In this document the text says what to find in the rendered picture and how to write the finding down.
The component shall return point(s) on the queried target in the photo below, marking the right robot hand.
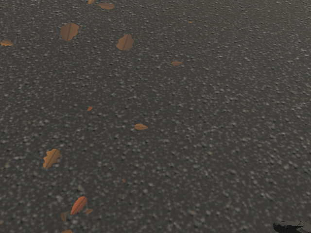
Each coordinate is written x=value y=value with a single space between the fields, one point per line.
x=292 y=227

